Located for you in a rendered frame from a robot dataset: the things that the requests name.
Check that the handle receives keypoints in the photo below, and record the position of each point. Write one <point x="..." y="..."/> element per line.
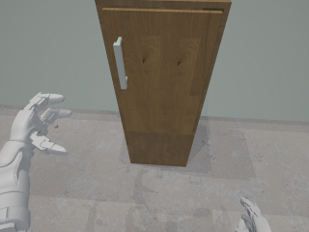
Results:
<point x="120" y="63"/>

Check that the cupboard door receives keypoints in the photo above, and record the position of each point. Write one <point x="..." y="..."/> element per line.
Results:
<point x="167" y="55"/>

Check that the robot left hand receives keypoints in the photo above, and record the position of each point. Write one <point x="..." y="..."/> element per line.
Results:
<point x="26" y="122"/>

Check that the robot left forearm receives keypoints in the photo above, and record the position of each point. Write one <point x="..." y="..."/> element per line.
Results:
<point x="15" y="162"/>

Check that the robot right hand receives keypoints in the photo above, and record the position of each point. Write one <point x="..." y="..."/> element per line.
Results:
<point x="254" y="221"/>

